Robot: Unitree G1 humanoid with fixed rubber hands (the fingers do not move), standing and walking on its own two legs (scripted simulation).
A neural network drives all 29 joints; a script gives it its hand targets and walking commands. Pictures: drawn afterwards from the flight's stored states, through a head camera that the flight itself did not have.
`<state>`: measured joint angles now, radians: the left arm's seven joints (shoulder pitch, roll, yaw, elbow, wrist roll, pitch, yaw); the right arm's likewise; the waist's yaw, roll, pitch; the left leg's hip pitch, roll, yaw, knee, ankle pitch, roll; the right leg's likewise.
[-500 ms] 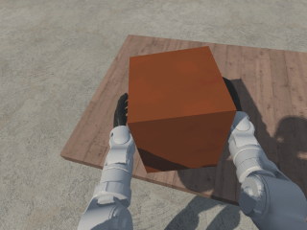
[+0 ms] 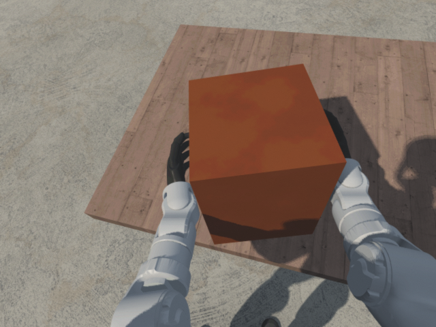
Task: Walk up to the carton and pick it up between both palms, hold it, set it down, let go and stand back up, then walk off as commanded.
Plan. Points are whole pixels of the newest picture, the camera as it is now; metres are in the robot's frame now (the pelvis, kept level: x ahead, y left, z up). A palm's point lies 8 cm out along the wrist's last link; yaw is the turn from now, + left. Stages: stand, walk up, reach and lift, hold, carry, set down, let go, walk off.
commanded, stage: set down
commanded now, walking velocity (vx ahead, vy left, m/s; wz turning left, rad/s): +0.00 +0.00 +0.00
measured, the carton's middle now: (254, 162) +0.43 -0.01 +0.00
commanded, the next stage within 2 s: none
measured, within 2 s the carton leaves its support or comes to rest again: rests again in 0.28 s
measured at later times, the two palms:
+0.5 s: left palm (172, 144) +0.42 +0.13 +0.07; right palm (345, 113) +0.49 -0.17 +0.07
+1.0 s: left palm (168, 148) +0.41 +0.13 +0.08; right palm (359, 111) +0.48 -0.18 +0.08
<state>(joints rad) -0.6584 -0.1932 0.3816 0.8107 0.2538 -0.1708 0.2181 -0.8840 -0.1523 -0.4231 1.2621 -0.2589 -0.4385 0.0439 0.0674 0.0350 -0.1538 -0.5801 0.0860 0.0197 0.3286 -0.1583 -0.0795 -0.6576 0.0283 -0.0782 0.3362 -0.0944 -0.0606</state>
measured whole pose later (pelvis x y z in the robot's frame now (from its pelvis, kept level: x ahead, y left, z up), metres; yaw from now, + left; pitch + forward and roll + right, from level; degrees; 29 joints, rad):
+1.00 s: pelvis -0.03 -0.01 -0.01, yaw -1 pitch +23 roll +0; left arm -0.86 -0.05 0.13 0.74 -0.03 0.13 0.32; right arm -1.09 -0.38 -0.01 1.24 0.22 -0.07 0.04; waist 0.15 0.02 -0.19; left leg -0.69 0.11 0.00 0.49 -0.20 -0.10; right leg -0.74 0.06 -0.08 0.45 -0.11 -0.08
